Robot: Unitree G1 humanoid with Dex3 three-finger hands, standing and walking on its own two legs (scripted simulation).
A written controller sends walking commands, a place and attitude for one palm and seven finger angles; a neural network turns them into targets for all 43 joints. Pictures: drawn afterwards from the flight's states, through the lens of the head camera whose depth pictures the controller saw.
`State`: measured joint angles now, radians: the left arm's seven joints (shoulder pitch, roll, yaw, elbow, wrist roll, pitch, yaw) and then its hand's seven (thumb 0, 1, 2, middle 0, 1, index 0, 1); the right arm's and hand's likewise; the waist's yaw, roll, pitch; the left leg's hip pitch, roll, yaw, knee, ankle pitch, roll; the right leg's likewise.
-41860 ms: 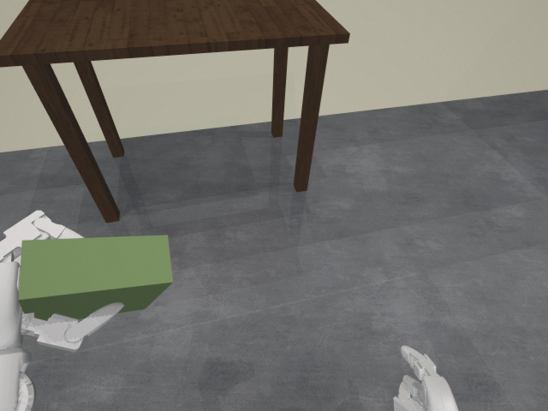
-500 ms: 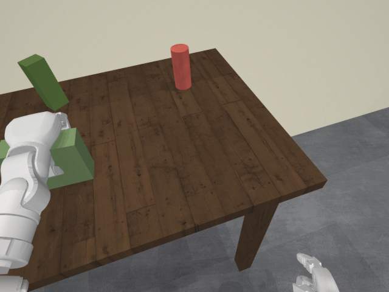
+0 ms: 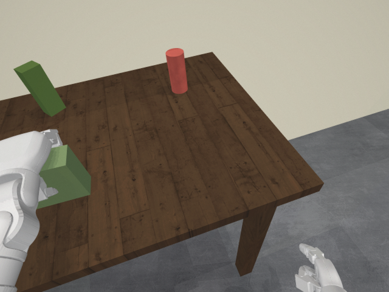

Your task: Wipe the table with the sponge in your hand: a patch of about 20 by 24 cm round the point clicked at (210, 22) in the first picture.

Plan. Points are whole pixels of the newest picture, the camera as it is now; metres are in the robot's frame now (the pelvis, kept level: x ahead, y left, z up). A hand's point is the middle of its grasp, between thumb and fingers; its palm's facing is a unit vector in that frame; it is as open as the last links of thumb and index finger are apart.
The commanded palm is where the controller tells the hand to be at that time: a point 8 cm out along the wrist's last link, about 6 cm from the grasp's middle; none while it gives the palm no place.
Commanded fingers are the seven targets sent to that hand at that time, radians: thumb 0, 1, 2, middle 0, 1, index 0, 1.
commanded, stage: wipe back along the first lane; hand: left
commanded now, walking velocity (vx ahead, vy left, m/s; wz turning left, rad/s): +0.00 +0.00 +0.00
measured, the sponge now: (50, 185) +0.28 +0.35 +0.08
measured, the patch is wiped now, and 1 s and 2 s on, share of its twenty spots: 1.00 1.00 1.00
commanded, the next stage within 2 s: lift the sponge slowly off the table in 0.48 s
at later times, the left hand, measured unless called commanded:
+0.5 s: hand (34, 197) +0.22 +0.32 +0.13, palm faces +0.11 -0.05 -0.99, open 9.4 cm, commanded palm +0.18 +0.30 +0.16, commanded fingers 0.00 0.10 1.30 -1.20 -1.60 -1.20 -1.60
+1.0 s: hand (38, 204) +0.21 +0.30 +0.13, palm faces +0.09 -0.06 -0.99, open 9.4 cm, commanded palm +0.17 +0.29 +0.18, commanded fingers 0.00 0.10 1.30 -1.20 -1.60 -1.20 -1.60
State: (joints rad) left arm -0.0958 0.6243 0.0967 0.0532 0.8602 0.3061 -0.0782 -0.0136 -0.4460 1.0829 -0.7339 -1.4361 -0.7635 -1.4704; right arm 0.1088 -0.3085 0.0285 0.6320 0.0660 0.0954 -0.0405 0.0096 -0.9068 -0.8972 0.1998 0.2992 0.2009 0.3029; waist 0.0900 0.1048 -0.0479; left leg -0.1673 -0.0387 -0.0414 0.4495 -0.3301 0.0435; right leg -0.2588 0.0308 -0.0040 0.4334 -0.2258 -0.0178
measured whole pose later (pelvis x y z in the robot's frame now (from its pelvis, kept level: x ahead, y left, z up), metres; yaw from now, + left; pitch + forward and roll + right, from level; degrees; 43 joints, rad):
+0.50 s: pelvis -0.01 +0.02 +0.00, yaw -1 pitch +1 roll -1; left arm 0.16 0.55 0.04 -0.30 0.88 0.43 -0.04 0.01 -0.44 1.08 -0.73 -1.44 -0.76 -1.47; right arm 0.07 -0.27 0.06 0.61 0.06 0.09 -0.02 0.01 -0.91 -0.90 0.20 0.30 0.20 0.30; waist 0.13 0.12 -0.05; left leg -0.13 -0.06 -0.02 0.45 -0.32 0.06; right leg -0.23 0.01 0.01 0.43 -0.22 0.00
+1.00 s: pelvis -0.01 +0.00 +0.00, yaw -1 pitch -1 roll -1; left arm 0.16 0.57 0.01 -0.33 0.87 0.47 -0.08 0.02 -0.45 1.08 -0.75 -1.41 -0.79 -1.44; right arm 0.06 -0.28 0.06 0.62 0.05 0.07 -0.03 0.01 -0.91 -0.90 0.20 0.30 0.20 0.30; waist 0.14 0.11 -0.03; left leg -0.09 -0.04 -0.03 0.43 -0.31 0.04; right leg -0.20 0.03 0.01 0.44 -0.22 -0.02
